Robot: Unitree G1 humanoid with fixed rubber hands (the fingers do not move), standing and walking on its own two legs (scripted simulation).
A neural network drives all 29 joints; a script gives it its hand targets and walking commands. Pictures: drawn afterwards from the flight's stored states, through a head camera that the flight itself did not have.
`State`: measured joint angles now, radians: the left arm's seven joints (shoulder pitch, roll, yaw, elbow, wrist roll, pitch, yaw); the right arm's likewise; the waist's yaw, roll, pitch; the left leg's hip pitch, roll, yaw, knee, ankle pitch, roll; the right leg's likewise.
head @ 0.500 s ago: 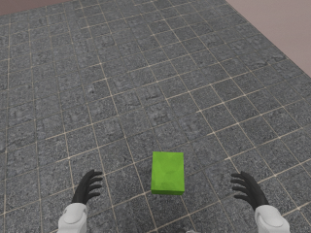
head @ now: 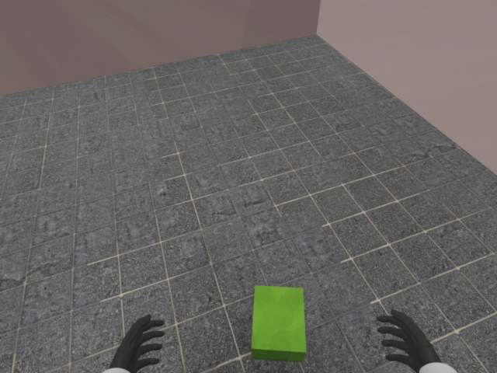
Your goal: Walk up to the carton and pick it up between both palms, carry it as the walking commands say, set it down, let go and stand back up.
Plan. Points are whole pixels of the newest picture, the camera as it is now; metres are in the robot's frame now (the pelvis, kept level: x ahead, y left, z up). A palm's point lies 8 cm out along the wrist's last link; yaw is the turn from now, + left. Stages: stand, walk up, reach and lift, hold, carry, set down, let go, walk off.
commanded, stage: let go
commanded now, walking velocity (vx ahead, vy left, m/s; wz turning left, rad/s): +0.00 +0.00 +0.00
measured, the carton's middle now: (277, 323) +0.42 -0.05 -0.70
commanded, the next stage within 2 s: stand in 0.08 s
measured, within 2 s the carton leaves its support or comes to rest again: neither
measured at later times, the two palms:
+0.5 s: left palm out of the picture +0.11 +0.27 -0.09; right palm out of the picture +0.13 -0.28 -0.10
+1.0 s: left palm out of the picture +0.08 +0.27 -0.10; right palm out of the picture +0.09 -0.30 -0.10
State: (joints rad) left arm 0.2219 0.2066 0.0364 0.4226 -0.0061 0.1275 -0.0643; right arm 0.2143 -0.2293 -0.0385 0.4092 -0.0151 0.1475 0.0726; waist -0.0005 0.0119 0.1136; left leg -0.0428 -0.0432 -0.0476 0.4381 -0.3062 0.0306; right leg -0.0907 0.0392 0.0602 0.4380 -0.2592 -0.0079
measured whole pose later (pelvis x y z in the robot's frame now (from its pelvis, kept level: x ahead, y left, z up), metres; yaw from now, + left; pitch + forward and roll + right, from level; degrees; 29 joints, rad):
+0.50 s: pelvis +0.00 -0.01 +0.00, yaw +1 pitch -2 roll +0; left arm 0.19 0.28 0.07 0.77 0.02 -0.01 0.04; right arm 0.22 -0.30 -0.07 0.71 -0.02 0.00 -0.02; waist 0.00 0.03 0.02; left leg -0.14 -0.04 -0.06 0.50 -0.33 0.02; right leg -0.18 0.04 0.03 0.49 -0.29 -0.02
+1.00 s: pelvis -0.01 -0.02 +0.00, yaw +1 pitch -3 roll +0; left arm 0.18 0.29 0.05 0.89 0.02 -0.02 0.03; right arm 0.22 -0.32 -0.04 0.81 -0.01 -0.01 -0.03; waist 0.00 0.02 0.03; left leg -0.11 -0.03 -0.06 0.44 -0.28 0.00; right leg -0.16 0.05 0.03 0.44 -0.24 -0.03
